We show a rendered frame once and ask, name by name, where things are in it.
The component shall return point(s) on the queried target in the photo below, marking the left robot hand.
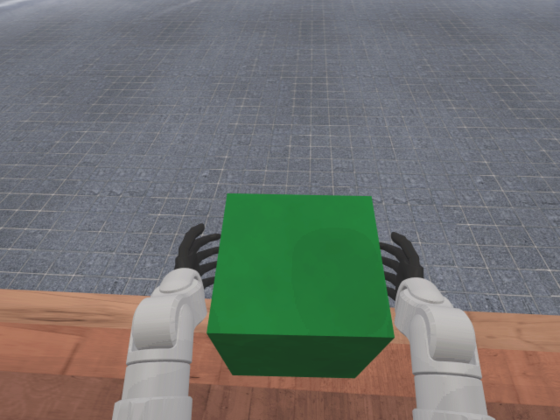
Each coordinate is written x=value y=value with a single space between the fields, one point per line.
x=187 y=257

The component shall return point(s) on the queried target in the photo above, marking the carton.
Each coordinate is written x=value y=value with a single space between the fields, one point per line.
x=299 y=287

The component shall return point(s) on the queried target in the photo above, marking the right robot hand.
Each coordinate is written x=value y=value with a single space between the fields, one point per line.
x=408 y=265

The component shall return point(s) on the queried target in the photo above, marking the left robot forearm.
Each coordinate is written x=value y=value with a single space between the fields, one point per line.
x=156 y=382

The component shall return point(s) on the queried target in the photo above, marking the right robot forearm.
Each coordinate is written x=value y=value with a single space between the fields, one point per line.
x=444 y=355

